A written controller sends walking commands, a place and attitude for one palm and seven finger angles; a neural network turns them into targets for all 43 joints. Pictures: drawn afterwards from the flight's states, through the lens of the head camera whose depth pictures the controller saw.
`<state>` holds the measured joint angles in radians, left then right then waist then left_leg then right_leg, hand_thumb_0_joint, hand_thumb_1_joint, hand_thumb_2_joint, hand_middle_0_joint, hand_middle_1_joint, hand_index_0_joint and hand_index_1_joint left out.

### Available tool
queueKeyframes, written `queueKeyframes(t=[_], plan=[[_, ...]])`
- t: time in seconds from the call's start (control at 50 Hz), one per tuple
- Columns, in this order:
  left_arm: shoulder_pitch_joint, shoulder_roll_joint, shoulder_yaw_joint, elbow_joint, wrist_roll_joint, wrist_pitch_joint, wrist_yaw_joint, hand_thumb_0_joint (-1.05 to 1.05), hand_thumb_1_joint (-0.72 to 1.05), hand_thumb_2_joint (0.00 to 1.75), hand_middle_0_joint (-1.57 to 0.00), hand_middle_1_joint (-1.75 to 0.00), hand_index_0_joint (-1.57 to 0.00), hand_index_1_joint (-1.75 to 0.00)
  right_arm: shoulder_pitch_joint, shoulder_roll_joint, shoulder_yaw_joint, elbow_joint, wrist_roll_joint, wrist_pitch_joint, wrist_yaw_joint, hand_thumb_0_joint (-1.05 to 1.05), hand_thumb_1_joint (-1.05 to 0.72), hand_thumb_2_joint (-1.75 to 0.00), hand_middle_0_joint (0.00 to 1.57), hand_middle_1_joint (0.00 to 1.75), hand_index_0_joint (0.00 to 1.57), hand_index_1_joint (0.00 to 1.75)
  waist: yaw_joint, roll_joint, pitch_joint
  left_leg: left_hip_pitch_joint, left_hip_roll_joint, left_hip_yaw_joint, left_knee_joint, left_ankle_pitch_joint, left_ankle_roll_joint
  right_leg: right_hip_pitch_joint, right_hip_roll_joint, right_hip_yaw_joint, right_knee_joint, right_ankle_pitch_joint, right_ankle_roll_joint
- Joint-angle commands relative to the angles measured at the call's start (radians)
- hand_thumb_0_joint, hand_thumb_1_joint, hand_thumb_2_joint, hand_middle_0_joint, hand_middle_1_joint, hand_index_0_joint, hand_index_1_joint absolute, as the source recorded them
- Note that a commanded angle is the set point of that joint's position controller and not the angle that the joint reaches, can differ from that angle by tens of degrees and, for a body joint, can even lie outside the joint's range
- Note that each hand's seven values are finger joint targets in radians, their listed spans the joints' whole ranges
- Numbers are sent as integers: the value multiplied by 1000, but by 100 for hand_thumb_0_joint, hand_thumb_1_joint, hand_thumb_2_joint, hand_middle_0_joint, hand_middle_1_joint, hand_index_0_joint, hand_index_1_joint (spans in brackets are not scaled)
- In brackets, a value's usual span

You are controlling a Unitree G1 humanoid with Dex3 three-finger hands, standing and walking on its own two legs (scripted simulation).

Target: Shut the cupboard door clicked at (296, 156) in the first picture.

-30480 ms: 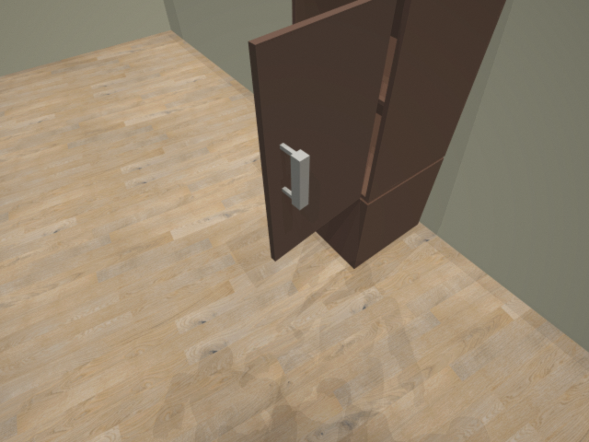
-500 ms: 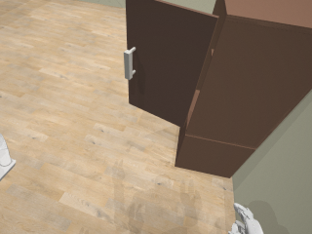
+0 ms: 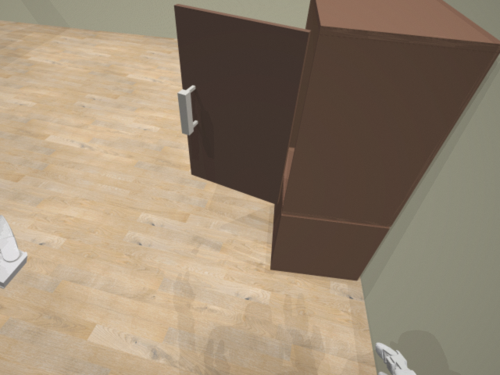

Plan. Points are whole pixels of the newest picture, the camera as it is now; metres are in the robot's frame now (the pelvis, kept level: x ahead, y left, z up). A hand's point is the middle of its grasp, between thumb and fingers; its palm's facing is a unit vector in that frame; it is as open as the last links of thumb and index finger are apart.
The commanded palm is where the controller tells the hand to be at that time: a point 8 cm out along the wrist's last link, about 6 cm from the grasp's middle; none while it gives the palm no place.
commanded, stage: stop stepping back and stand still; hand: left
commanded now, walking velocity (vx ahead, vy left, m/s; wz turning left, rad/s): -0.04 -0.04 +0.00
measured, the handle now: (190, 109) +0.87 +0.20 -0.02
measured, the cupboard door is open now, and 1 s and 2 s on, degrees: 73 73 73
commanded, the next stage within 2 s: let the arm hang, fingers relaxed in 0.30 s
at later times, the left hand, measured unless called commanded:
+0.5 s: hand (83, 314) +0.20 +0.24 +0.05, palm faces +0.26 -0.85 -0.45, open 7.4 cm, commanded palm none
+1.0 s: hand out of the picture -0.12 +0.16 -0.16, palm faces +0.08 -0.97 -0.22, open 7.3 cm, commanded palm none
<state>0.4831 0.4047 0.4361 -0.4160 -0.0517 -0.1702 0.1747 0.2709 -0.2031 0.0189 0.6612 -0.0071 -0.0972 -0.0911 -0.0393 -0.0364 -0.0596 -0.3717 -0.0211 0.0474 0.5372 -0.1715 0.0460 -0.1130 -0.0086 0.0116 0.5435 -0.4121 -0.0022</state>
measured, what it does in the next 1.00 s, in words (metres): stands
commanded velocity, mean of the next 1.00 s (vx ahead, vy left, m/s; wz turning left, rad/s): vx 0.00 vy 0.00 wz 0.00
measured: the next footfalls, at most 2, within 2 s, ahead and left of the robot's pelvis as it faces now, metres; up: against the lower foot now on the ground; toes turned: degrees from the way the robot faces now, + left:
none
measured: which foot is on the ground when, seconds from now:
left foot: down 0.00-1.00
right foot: down 0.00-1.00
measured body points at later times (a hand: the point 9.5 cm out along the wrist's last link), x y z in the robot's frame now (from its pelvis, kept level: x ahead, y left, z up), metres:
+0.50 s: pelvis -0.02 -0.02 -0.01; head -0.05 -0.04 +0.44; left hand +0.18 +0.28 +0.08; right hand +0.15 -0.28 -0.10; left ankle +0.07 +0.09 -0.73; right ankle -0.09 -0.13 -0.73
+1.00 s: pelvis -0.02 -0.02 +0.01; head +0.00 -0.02 +0.45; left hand -0.13 +0.21 -0.14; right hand -0.03 -0.25 -0.15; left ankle +0.07 +0.09 -0.73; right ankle -0.09 -0.13 -0.73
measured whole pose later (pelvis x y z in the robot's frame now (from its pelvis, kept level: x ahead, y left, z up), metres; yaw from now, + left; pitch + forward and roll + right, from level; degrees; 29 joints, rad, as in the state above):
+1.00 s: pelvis -0.02 -0.02 +0.01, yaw +2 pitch -2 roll -1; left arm 0.45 0.18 0.02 1.15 0.01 0.03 0.03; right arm 0.31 -0.16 0.01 1.11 -0.01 0.04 -0.03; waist 0.00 0.01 0.06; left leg -0.33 0.00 -0.01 0.47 -0.11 0.01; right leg -0.04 0.03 -0.05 0.43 -0.36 -0.03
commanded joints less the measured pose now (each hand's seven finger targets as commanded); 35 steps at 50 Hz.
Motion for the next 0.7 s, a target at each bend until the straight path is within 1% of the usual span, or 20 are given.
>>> queueKeyframes(t=[0.0,0.06,0.1,0.12,0.2,0.26,0.28,0.3,0.36,0.38,0.4,0.44,0.46,0.5,0.54,0.56,0.6,0.64,0.66,0.68], plan=[[84,208,141,-286,-3,-85,10,0,90,90,-20,-30,-20,-30,-114,-129,-43,-178,-4,-81,0,0,-90,-90,20,30,20,30,28,212,-66,83,139,-201,-285,-163,-37,-14,22,-34,-137,110,-19],[124,202,144,-279,-14,-80,9,0,90,90,-20,-30,-20,-30,-109,-121,-47,-177,3,-74,1,0,-90,-90,20,30,20,30,25,154,-134,166,117,-124,-185,13,-43,-26,7,-22,-172,186,-19],[154,219,166,-239,-23,-69,11,0,90,90,-20,-30,-20,-30,-109,-121,-46,-172,1,-65,-4,0,-90,-90,20,30,20,30,25,124,-146,204,110,-98,-134,91,-42,-59,-13,0,-195,229,-21],[139,191,133,-240,-24,-64,8,0,90,90,-20,-30,-20,-30,-111,-112,-40,-173,3,-58,-5,0,-90,-90,20,30,20,30,20,118,-130,209,111,-94,-118,118,-40,-79,-22,9,-199,241,-20],[31,200,109,-204,-17,-49,6,0,90,90,-20,-30,-20,-30,-128,-120,-42,-163,5,-47,-14,0,-90,-90,20,30,20,30,16,79,-53,226,105,-87,-84,95,-36,-165,-39,47,-242,245,-17],[-48,175,58,-176,-6,-43,3,0,90,90,-20,-30,-20,-30,-136,-115,-39,-164,8,-43,-16,0,-90,-90,20,30,20,30,15,57,7,215,93,-81,-68,51,-35,-209,-51,60,-267,201,-19],[-80,168,43,-179,-2,-43,2,0,90,90,-20,-30,-20,-30,-140,-116,-41,-167,10,-43,-15,0,-90,-90,20,30,20,30,13,61,35,209,86,-76,-62,27,-36,-228,-55,65,-281,173,-22],[-106,194,59,-190,1,-45,3,0,90,90,-20,-30,-20,-30,-148,-121,-43,-165,7,-45,-17,0,-90,-90,20,30,20,30,15,76,46,213,81,-76,-62,5,-38,-248,-58,70,-295,141,-25],[-113,179,45,-196,3,-53,2,0,90,90,-20,-30,-20,-30,-151,-117,-42,-174,9,-45,-14,0,-90,-90,20,30,20,30,18,84,69,202,80,-88,-71,7,-36,-240,-54,53,-282,117,-30],[-78,11,-332,555,79,106,-140,0,90,90,-20,-30,-20,-30,-202,-322,-82,36,10,-77,79,0,-90,-90,20,30,20,30,9,102,114,111,140,-148,73,295,-15,-276,-91,-7,-80,248,-44],[-66,-12,-326,566,74,179,-161,0,90,90,-20,-30,-20,-30,-136,-285,-91,38,14,-22,79,0,-90,-90,20,30,20,30,25,85,16,169,145,-127,51,346,-11,-243,-77,27,-80,225,-38],[-103,-12,-332,640,81,181,-168,0,90,90,-20,-30,-20,-30,-113,-280,-77,39,-5,18,78,0,-90,-90,20,30,20,30,44,-4,33,77,167,-182,33,284,25,-211,-47,4,-28,128,-46],[-116,-2,-337,694,82,177,-169,0,90,90,-20,-30,-20,-30,-126,-273,-67,42,-9,31,77,0,-90,-90,20,30,20,30,49,-52,47,54,157,-189,36,259,26,-200,-50,22,-48,140,-51],[-158,21,-350,805,83,171,-168,0,90,90,-20,-30,-20,-30,-131,-245,-54,51,-12,52,80,0,-90,-90,20,30,20,30,41,-168,59,52,113,-164,71,229,2,-199,-98,74,-99,250,-75],[-201,18,-367,917,78,176,-160,0,90,90,-20,-30,-20,-30,-125,-212,-47,81,-20,77,82,0,-90,-90,20,30,20,30,29,-155,79,83,71,-123,106,156,-20,-230,-149,104,-135,304,-109],[-218,17,-374,969,77,179,-156,0,90,90,-20,-30,-20,-30,-116,-202,-44,98,-24,89,82,0,-90,-90,20,30,20,30,23,-108,86,94,68,-112,100,145,-26,-225,-155,107,-137,315,-115],[-223,3,-386,1068,73,184,-149,0,90,90,-20,-30,-20,-30,-86,-183,-36,139,-26,101,81,0,-90,-90,20,30,20,30,15,20,77,140,88,-129,52,219,-27,-203,-127,76,-117,272,-99],[-177,-27,-393,1174,65,187,-149,0,90,90,-20,-30,-20,-30,-67,-169,-30,187,-23,103,76,0,-90,-90,20,30,20,30,26,152,60,137,115,-182,-28,196,-8,-151,-83,54,-111,162,-70],[-151,-39,-393,1225,63,187,-151,0,90,90,-20,-30,-20,-30,-71,-164,-29,209,-21,103,72,0,-90,-90,20,30,20,30,36,197,60,125,120,-196,-62,152,-3,-125,-70,50,-122,126,-65],[-129,-49,-392,1271,61,186,-152,0,90,90,-20,-30,-20,-30,-61,-155,-28,230,-19,103,68,0,-90,-90,20,30,20,30,40,204,52,113,120,-204,-86,115,-2,-94,-65,49,-134,112,-65]])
